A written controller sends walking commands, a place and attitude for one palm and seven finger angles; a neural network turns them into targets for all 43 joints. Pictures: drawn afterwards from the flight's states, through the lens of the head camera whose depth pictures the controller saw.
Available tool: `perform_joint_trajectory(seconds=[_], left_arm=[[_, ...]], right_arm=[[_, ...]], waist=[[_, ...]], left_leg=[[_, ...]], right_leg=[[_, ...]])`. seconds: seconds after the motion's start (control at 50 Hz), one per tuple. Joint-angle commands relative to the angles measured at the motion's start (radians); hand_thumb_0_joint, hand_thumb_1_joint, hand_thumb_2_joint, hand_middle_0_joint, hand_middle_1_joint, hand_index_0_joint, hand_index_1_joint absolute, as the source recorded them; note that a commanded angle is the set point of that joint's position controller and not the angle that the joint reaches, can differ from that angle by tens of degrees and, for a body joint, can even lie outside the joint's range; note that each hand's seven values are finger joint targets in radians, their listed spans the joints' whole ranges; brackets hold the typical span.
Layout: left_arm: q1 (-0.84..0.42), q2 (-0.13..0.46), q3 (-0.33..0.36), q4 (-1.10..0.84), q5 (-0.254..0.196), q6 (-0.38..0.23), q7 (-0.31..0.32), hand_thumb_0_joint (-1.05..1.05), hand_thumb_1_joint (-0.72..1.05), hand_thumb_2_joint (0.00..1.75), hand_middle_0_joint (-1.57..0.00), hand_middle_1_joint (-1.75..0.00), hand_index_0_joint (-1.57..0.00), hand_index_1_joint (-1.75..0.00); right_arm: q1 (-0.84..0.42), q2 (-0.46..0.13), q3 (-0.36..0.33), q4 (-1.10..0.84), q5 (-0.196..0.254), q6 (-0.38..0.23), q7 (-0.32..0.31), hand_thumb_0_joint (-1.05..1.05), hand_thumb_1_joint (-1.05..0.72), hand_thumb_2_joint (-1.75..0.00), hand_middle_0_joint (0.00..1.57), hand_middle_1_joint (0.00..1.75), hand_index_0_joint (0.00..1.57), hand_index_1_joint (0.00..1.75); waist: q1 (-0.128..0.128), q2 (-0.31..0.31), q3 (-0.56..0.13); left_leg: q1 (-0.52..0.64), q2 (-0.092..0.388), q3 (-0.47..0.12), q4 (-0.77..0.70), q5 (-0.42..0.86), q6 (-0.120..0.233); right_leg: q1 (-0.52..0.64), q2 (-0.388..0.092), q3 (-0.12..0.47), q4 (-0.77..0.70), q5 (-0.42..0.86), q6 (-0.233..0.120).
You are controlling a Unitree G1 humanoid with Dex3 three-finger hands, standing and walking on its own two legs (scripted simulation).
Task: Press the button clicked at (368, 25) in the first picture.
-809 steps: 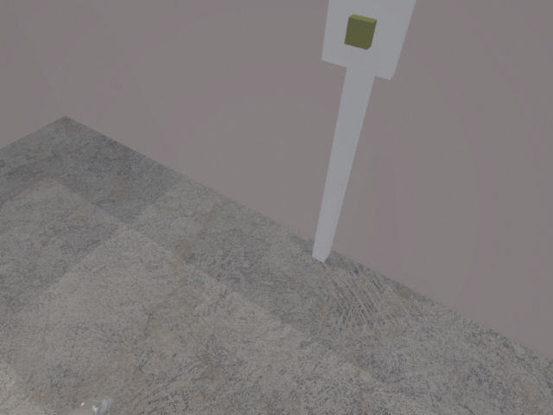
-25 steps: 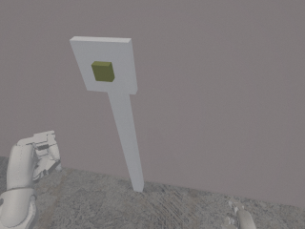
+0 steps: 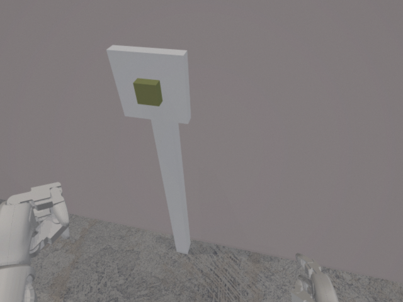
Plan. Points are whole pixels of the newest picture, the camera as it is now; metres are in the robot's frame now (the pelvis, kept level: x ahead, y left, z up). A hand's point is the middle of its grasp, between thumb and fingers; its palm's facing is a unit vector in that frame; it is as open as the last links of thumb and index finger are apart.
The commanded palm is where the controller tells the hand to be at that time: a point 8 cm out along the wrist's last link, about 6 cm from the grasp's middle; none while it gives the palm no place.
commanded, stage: step back with the hand held close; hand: left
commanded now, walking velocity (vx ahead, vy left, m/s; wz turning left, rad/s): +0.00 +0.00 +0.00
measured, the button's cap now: (148, 91) +0.51 +0.20 +0.19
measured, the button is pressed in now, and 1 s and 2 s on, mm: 0 0 0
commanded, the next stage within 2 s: stop stepping back and stand still in 1.18 s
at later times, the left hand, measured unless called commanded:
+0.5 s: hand (45, 233) +0.16 +0.25 +0.15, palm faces +0.30 -0.81 -0.49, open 3.1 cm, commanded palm +0.10 +0.30 +0.17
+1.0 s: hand out of the picture +0.08 +0.29 +0.17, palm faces +0.42 -0.80 -0.43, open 3.1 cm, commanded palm +0.01 +0.32 +0.17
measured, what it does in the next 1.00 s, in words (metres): walks backwards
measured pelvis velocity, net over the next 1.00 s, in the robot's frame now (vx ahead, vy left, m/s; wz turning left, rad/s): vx -0.11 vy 0.04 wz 0.00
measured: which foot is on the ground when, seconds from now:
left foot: down 0.00-1.00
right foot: down 0.00-0.84, up 0.86-1.00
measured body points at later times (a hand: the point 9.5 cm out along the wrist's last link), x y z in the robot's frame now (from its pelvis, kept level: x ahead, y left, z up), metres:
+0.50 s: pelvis -0.04 +0.02 -0.01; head -0.02 +0.02 +0.44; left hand +0.13 +0.30 +0.18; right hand +0.13 -0.23 -0.08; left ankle -0.01 +0.09 -0.74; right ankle +0.00 -0.10 -0.74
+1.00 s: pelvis -0.11 +0.04 -0.01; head -0.11 +0.07 +0.44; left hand +0.05 +0.33 +0.20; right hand +0.03 -0.20 -0.09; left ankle -0.01 +0.09 -0.74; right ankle -0.19 -0.12 -0.68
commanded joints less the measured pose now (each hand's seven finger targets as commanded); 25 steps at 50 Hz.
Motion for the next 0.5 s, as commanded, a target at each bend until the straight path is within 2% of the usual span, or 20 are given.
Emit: perform_joint_trajectory(seconds=[0.0,0.02,0.04,0.06,0.08,0.1,0.12,0.16,0.24,0.26,0.28,0.3,0.32,0.4,0.48], left_arm=[[-0.073,0.177,0.121,-0.240,0.001,-0.070,0.021,0.00,0.90,0.90,-1.30,-1.50,-1.30,-1.50],[-0.063,0.168,0.116,-0.232,-0.003,-0.068,0.020,0.00,0.90,0.90,-1.30,-1.50,-1.30,-1.50],[-0.104,0.199,0.143,-0.243,-0.003,-0.069,0.024,0.00,0.90,0.90,-1.30,-1.50,-1.30,-1.50],[-0.176,0.320,0.276,-0.308,-0.012,-0.111,0.026,0.00,0.90,0.90,-1.30,-1.50,-1.30,-1.50],[-0.055,0.229,0.214,-0.198,-0.014,-0.114,0.015,0.00,0.90,0.90,-1.30,-1.50,-1.30,-1.50],[-0.044,0.230,0.209,-0.195,-0.009,-0.117,0.011,0.00,0.90,0.90,-1.30,-1.50,-1.30,-1.50],[-0.007,0.183,0.166,-0.160,-0.006,-0.116,0.007,0.00,0.90,0.90,-1.30,-1.50,-1.30,-1.50],[0.021,0.168,0.143,-0.173,-0.002,-0.128,0.006,0.00,0.90,0.90,-1.30,-1.50,-1.30,-1.50],[0.081,0.199,0.168,-0.233,-0.001,-0.142,0.017,0.00,0.90,0.90,-1.30,-1.50,-1.30,-1.50],[0.089,0.223,0.191,-0.260,-0.001,-0.147,0.022,0.00,0.90,0.90,-1.30,-1.50,-1.30,-1.50],[0.097,0.233,0.204,-0.278,-0.002,-0.150,0.026,0.00,0.90,0.90,-1.30,-1.50,-1.30,-1.50],[0.101,0.260,0.227,-0.306,-0.002,-0.153,0.031,0.00,0.90,0.90,-1.30,-1.50,-1.30,-1.50],[0.115,0.257,0.227,-0.323,-0.003,-0.156,0.033,0.00,0.90,0.90,-1.30,-1.50,-1.30,-1.50],[0.139,0.274,0.251,-0.355,0.001,-0.167,0.041,0.00,0.90,0.90,-1.30,-1.50,-1.30,-1.50],[0.147,0.240,0.234,-0.316,0.009,-0.172,0.040,0.00,0.90,0.90,-1.30,-1.50,-1.30,-1.50]], right_arm=[[-0.136,-0.109,-0.042,-0.165,0.001,-0.065,-0.003,0.00,-0.90,-0.90,0.20,0.30,0.20,0.30],[-0.135,-0.106,-0.042,-0.166,0.002,-0.063,-0.004,0.00,-0.90,-0.90,0.20,0.30,0.20,0.30],[-0.136,-0.111,-0.045,-0.163,0.004,-0.060,-0.006,0.00,-0.90,-0.90,0.20,0.30,0.20,0.30],[-0.113,-0.140,-0.051,-0.206,0.015,-0.037,-0.002,0.00,-0.90,-0.90,0.20,0.30,0.20,0.30],[-0.105,-0.125,-0.054,-0.185,0.010,-0.023,-0.001,0.00,-0.90,-0.90,0.20,0.30,0.20,0.30],[-0.116,-0.129,-0.059,-0.192,0.009,-0.013,0.002,0.00,-0.90,-0.90,0.20,0.30,0.20,0.30],[-0.110,-0.130,-0.058,-0.191,0.009,-0.003,0.006,0.00,-0.90,-0.90,0.20,0.30,0.20,0.30],[-0.105,-0.139,-0.066,-0.196,0.011,0.009,0.009,0.00,-0.90,-0.90,0.20,0.30,0.20,0.30],[-0.098,-0.143,-0.081,-0.220,0.022,0.028,0.007,0.00,-0.90,-0.90,0.20,0.30,0.20,0.30],[-0.098,-0.142,-0.085,-0.227,0.023,0.031,0.006,0.00,-0.90,-0.90,0.20,0.30,0.20,0.30],[-0.098,-0.141,-0.087,-0.236,0.025,0.034,0.005,0.00,-0.90,-0.90,0.20,0.30,0.20,0.30],[-0.103,-0.143,-0.088,-0.240,0.025,0.037,0.002,0.00,-0.90,-0.90,0.20,0.30,0.20,0.30],[-0.098,-0.139,-0.088,-0.249,0.028,0.038,0.001,0.00,-0.90,-0.90,0.20,0.30,0.20,0.30],[-0.094,-0.146,-0.095,-0.260,0.025,0.036,-0.005,0.00,-0.90,-0.90,0.20,0.30,0.20,0.30],[-0.079,-0.149,-0.098,-0.256,0.025,0.028,-0.004,0.00,-0.90,-0.90,0.20,0.30,0.20,0.30]], waist=[[-0.005,0.017,-0.043],[-0.006,-0.009,-0.034],[-0.007,0.004,-0.047],[-0.053,-0.012,0.038],[-0.057,-0.069,0.032],[-0.054,-0.066,0.046],[-0.063,-0.065,0.040],[-0.067,-0.031,-0.011],[-0.063,-0.053,-0.150],[-0.062,-0.053,-0.184],[-0.061,-0.058,-0.195],[-0.060,-0.035,-0.217],[-0.059,-0.033,-0.228],[-0.058,0.027,-0.224],[-0.063,0.034,-0.154]], left_leg=[[-0.022,0.053,-0.050,-0.068,0.211,-0.029],[-0.023,0.055,-0.051,-0.071,0.210,-0.028],[-0.023,0.055,-0.047,-0.068,0.208,-0.027],[-0.110,0.067,-0.084,-0.046,0.128,0.005],[-0.103,0.065,-0.093,-0.032,0.107,0.007],[-0.096,0.062,-0.088,-0.027,0.110,0.008],[-0.103,0.065,-0.087,-0.025,0.119,0.004],[-0.099,0.077,-0.086,-0.028,0.151,0.006],[-0.100,0.098,-0.087,-0.019,0.301,0.006],[-0.105,0.100,-0.089,-0.013,0.330,0.006],[-0.117,0.102,-0.090,-0.008,0.347,0.006],[-0.129,0.104,-0.094,-0.002,0.368,0.004],[-0.138,0.109,-0.100,0.003,0.390,0.003],[-0.212,0.129,-0.120,-0.007,0.372,0.009],[-0.331,0.164,-0.148,-0.049,0.238,0.030]], right_leg=[[-0.013,-0.033,0.027,-0.062,0.115,-0.005],[-0.017,-0.034,0.027,-0.059,0.116,-0.004],[-0.012,-0.034,0.032,-0.061,0.116,-0.004],[-0.126,-0.079,0.147,-0.106,0.133,-0.004],[-0.149,-0.102,0.148,-0.120,0.100,-0.005],[-0.177,-0.105,0.159,-0.139,0.098,-0.005],[-0.183,-0.111,0.149,-0.135,0.088,-0.004],[-0.174,-0.112,0.134,-0.109,0.114,0.001],[-0.087,-0.103,0.087,-0.016,0.260,0.018],[-0.067,-0.103,0.086,0.007,0.296,0.020],[-0.058,-0.102,0.082,0.024,0.315,0.022],[-0.044,-0.103,0.080,0.042,0.333,0.021],[-0.036,-0.101,0.078,0.064,0.347,0.022],[-0.030,-0.083,0.072,0.125,0.314,0.028],[-0.040,-0.067,0.084,0.186,0.220,0.030]])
